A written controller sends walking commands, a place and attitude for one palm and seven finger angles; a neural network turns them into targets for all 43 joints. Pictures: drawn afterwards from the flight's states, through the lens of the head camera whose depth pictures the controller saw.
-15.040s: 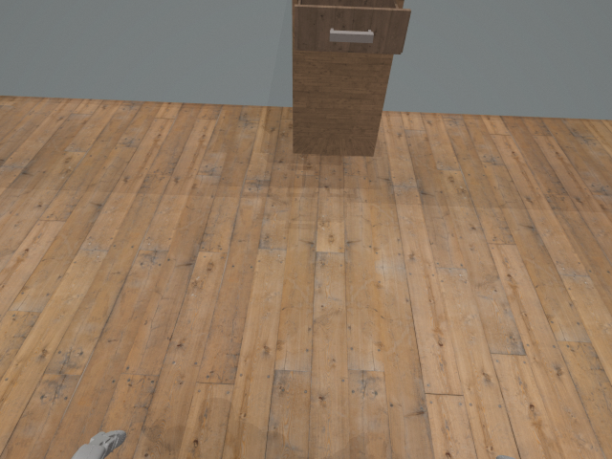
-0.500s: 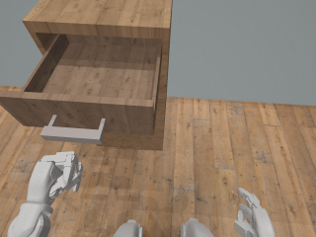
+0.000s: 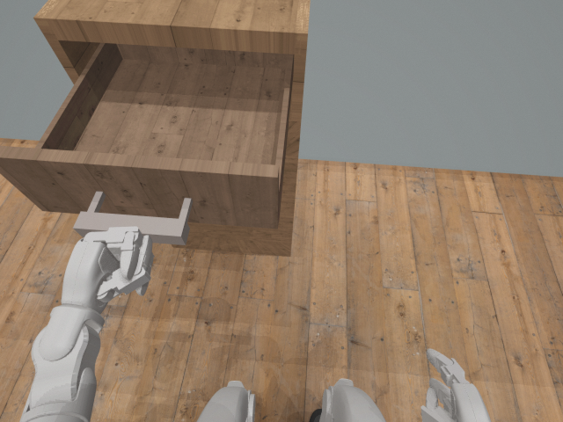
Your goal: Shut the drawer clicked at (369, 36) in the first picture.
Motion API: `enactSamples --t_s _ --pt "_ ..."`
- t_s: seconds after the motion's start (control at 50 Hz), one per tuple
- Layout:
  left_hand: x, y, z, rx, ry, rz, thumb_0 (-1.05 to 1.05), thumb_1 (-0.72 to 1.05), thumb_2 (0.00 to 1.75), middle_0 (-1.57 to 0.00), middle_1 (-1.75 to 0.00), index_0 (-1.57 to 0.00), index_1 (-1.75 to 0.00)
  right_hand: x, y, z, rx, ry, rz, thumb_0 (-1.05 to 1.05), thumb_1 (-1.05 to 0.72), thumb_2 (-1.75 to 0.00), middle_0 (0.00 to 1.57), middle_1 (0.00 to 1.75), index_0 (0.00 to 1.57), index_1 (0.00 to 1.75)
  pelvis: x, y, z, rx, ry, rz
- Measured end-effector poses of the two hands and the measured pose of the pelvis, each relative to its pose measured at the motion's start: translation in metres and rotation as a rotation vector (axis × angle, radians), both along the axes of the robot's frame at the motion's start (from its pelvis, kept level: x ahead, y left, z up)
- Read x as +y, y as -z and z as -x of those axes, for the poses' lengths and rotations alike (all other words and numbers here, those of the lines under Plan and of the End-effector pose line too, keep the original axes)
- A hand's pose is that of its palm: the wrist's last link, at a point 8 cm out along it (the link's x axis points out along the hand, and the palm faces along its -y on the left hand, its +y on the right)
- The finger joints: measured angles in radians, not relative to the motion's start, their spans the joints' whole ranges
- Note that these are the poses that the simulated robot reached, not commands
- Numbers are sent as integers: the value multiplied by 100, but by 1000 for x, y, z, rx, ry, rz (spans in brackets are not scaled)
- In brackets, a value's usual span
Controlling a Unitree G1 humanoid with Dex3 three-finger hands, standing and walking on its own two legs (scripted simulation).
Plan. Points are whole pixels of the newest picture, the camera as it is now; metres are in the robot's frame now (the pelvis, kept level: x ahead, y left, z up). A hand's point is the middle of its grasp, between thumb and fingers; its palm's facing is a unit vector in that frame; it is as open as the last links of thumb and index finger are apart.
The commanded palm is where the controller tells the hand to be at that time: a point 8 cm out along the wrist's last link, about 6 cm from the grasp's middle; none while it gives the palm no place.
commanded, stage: push the drawer shut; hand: left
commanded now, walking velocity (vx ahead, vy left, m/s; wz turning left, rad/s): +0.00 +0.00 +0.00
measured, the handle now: (138, 214) +0.38 +0.22 +0.05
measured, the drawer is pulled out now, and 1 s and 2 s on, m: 0.25 0.11 0.00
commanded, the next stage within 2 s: none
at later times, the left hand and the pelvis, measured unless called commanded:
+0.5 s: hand (157, 220) +0.38 +0.20 +0.04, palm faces -0.07 -1.00 -0.04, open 2.6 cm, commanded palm +0.37 +0.24 +0.05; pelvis -0.02 +0.01 +0.00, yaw +0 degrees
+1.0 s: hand (173, 183) +0.44 +0.19 +0.04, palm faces -0.06 -1.00 -0.04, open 2.7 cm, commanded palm +0.43 +0.23 +0.05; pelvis +0.00 +0.01 +0.00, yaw -2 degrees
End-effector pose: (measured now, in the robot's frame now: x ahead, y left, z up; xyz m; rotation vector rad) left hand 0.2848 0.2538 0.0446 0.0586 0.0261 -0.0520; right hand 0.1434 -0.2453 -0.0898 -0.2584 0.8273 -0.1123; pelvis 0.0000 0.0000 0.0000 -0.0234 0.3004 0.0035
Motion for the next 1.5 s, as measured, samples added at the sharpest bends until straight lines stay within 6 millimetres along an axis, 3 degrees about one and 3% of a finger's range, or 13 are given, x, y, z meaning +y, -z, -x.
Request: enactSamples --t_s 0.16,0.38,0.66,0.86,1.18,1.5 --pt "3 3 -14 -17 13 7 -12 70 90 -140 -160 -140 -160 6 4 6 11 -11 14 1 -90 -90 20 30 20 30 4 3 10 2 -7 4" --pt "1 2 -53 -7 24 12 -11 69 90 -140 -160 -140 -160 11 6 28 57 7 20 1 -90 -90 20 30 20 30 10 4 18 10 -5 9" --pt "-6 0 -100 -6 17 15 -9 74 90 -140 -160 -140 -160 6 11 71 212 77 22 1 -90 -90 20 30 20 30 16 1 12 35 16 6" --pt "-8 1 -124 -10 6 15 -10 75 91 -140 -160 -140 -160 2 16 83 294 101 21 0 -90 -90 20 30 20 30 15 1 5 55 21 5" --pt "-9 0 -155 -6 0 18 -9 74 91 -140 -160 -140 -160 -5 21 86 339 115 22 0 -90 -90 20 30 20 30 7 5 4 81 25 6" --pt "-9 -4 -177 -6 2 25 -3 73 90 -140 -160 -140 -160 -9 23 126 422 160 35 0 -90 -90 20 30 20 30 7 10 11 101 33 16"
